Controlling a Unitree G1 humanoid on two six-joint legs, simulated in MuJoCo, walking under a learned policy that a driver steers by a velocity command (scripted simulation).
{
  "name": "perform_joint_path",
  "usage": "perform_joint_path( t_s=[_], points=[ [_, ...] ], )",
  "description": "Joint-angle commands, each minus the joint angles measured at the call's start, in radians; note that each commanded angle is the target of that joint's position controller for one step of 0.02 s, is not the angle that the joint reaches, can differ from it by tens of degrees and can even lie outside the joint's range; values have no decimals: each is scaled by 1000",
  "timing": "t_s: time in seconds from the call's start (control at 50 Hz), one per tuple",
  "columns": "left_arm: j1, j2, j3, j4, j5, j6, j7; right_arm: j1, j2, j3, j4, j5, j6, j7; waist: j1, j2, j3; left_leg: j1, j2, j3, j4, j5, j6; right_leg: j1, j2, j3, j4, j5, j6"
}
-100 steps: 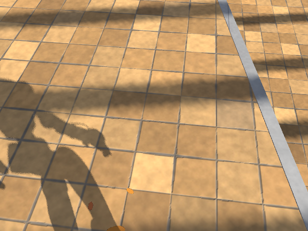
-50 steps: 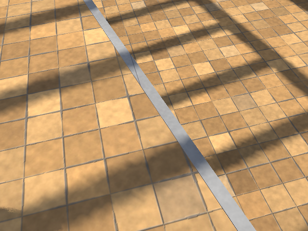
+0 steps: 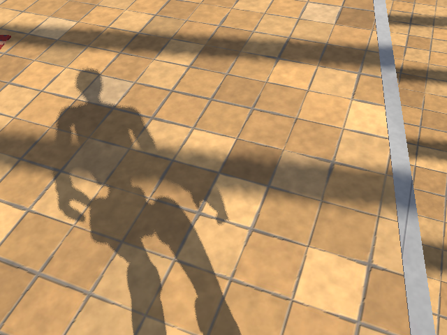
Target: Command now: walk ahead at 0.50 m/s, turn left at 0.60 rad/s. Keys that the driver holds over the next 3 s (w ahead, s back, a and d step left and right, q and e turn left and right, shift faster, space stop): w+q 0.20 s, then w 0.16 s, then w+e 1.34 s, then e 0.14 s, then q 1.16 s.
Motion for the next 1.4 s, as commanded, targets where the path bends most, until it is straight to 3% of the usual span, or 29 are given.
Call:
perform_joint_path(
  t_s=[0.02,0.16,0.26,0.3,0.32,0.34,0.36,0.38,0.4,0.44,0.48,0.54,0.62,0.78,0.84,0.88,0.9,0.92,0.94,0.96,1.0,1.06,1.1,1.16,1.28,1.32,1.36,1.38,1.4],
  points=[
    [44,117,35,-39,-7,-31,-5,-13,-43,-7,-67,1,7,16,-1,-148,4,-176,76,-49,40,110,-35,97,-277,229,-280,70,-110],
    [105,137,49,5,2,-29,-2,-212,5,19,-126,7,-2,34,48,-153,53,-227,102,30,-277,264,-35,200,-252,15,-295,209,-120],
    [155,187,64,46,1,-9,5,-284,13,30,-161,-5,-11,38,76,-154,77,-77,69,136,-532,113,14,255,-287,-61,-250,309,-93],
    [166,209,65,71,3,7,5,-227,-2,21,-151,-14,-18,24,46,-170,42,34,8,164,-603,21,53,298,-298,-88,-112,570,-83],
    [157,219,64,74,-1,15,4,-107,-17,8,-114,-19,-29,13,-13,-154,-31,184,-43,177,-666,45,76,288,-283,-118,60,706,-70],
    [166,198,51,74,-1,16,5,75,-47,-8,-52,-28,-41,1,-92,-109,-148,451,-54,149,-704,93,98,173,-250,-148,287,630,-45],
    [189,105,19,17,-21,13,-7,197,-158,-36,-43,-34,-46,-13,-129,72,-308,806,230,-235,-736,-85,182,-164,-182,-145,610,204,9],
    [153,103,23,-15,-11,16,-12,235,-245,-57,-32,16,-35,-24,-116,197,-389,886,409,-636,-875,111,259,-382,-24,-32,883,-336,46],
    [65,152,36,-24,-17,20,-8,208,-210,-54,-43,25,-32,-32,-136,53,-302,833,398,-503,-866,275,252,-464,-60,84,952,-275,32],
    [52,100,20,9,-30,9,-16,101,-81,-17,-27,16,-52,-42,-52,-30,-104,558,314,-246,-881,426,186,-399,-117,118,824,-166,15],
    [121,97,25,59,-2,38,-23,35,-20,8,-25,23,-70,-43,11,3,-62,401,257,-123,-948,406,133,-272,-122,133,734,-133,22],
    [103,90,36,73,0,59,-38,54,-27,9,-1,28,-98,-45,23,18,-23,363,239,-41,-1026,396,124,-301,-97,142,707,-42,26],
    [-37,70,38,49,1,63,-46,106,-17,14,34,27,-108,-48,-5,-6,45,420,234,47,-1078,356,112,-445,-95,152,599,110,32],
    [-266,26,11,-29,9,45,-77,228,-31,13,109,21,-100,-67,-71,-18,98,601,248,196,-1017,656,73,-450,-58,0,240,176,-31],
    [-229,38,14,-33,9,44,-66,226,-67,9,127,17,-89,-77,-38,15,45,666,255,245,-866,1053,49,-326,21,-68,187,50,-92],
    [-73,77,32,5,10,39,-50,194,-107,0,126,12,-77,-85,41,45,-46,643,263,262,-622,1230,47,-136,84,-72,171,-40,-145],
    [71,112,51,48,20,31,-43,170,-118,-2,117,19,-72,-85,116,18,-121,545,249,275,-408,1096,43,71,96,-29,82,-16,-184],
    [207,202,83,77,29,31,-26,151,-89,6,83,23,-78,-80,176,-86,-216,322,197,287,-86,676,22,319,-87,213,31,-90,-253],
    [140,296,108,58,3,44,-20,160,-10,17,13,34,-86,-58,86,-335,-284,-118,-53,188,291,-209,-37,580,-349,792,-79,11,-422],
    [140,271,107,53,-27,52,-17,65,-65,13,-5,16,-97,-52,129,-126,-259,-234,5,-1,316,-140,-27,558,-341,771,-128,68,-422],
    [56,171,79,69,-25,50,-6,47,-46,21,-13,30,-115,-49,38,-14,-37,-196,92,-1,134,-29,-31,282,-282,553,-173,218,-337],
    [-6,134,61,61,-27,23,-4,90,-26,25,-5,-10,-60,-42,-36,-41,-5,-55,119,8,-22,-32,-72,86,-166,395,-210,346,-286],
    [13,163,68,68,-27,9,-9,69,-11,30,-19,-11,-40,-35,-41,-65,-4,-49,118,34,-114,6,-92,43,-130,356,-225,372,-280],
    [57,177,73,75,-26,7,-11,-66,-2,37,-66,-5,-38,-31,1,-101,27,-82,116,51,-304,135,-111,33,-92,344,-239,309,-244],
    [145,199,82,80,-15,14,-7,-243,-17,44,-123,14,-55,-27,85,-136,9,-55,59,45,-559,256,-98,159,-107,403,-147,361,-196],
    [119,214,86,65,-9,14,0,-216,-41,37,-124,16,-64,-29,58,-146,3,32,43,24,-627,204,-78,164,-128,449,-102,368,-168],
    [64,233,89,48,-7,9,0,-71,-76,21,-84,16,-76,-39,-20,-142,-36,243,7,34,-695,133,-48,115,-114,468,14,422,-132],
    [55,211,82,47,-13,2,-7,54,-110,7,-51,5,-91,-50,-85,-80,-102,423,42,5,-756,131,-19,61,-46,418,199,404,-106],
    [63,128,57,15,-24,-8,-12,221,-190,-11,-46,-19,-98,-68,-143,52,-262,644,288,-241,-803,-103,33,-46,26,315,497,163,-78]
  ],
)
Next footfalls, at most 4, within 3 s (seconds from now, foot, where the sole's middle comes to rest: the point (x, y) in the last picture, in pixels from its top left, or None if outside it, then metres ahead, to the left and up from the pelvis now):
0.34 left None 0.31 0.18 -0.78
0.90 right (227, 295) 0.63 0.06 -0.78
1.38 left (189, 213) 0.94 0.20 -0.78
1.90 right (273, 183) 1.07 -0.12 -0.78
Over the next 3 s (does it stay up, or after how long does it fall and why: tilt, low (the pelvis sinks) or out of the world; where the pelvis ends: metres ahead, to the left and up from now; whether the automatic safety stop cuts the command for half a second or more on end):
stays up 1.02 -0.01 0.00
